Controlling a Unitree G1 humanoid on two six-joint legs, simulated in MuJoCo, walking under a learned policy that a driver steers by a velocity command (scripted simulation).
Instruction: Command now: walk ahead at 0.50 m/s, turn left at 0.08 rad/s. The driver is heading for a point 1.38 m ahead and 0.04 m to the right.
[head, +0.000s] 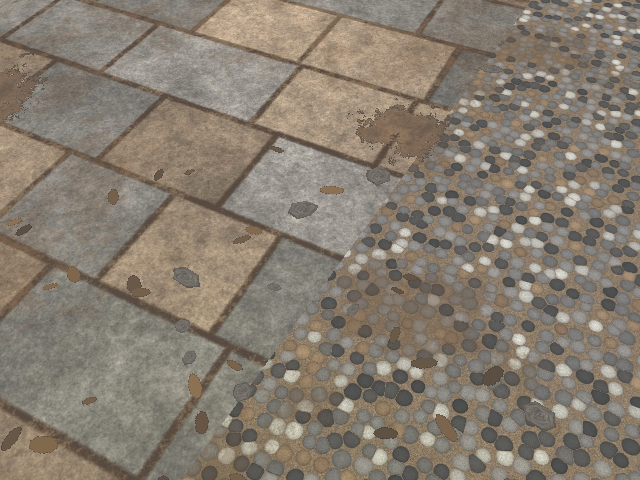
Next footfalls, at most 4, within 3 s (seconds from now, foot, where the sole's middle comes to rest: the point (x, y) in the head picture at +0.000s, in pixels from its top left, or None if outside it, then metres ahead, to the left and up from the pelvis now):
0.48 left None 0.40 0.11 -0.76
1.04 right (358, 373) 0.69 -0.08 -0.76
1.58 left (272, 272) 0.99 0.11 -0.76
2.16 right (337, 188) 1.27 -0.07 -0.76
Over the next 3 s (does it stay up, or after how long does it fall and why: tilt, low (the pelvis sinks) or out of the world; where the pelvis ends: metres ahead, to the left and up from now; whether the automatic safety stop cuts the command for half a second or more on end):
stays up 1.34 -0.03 0.02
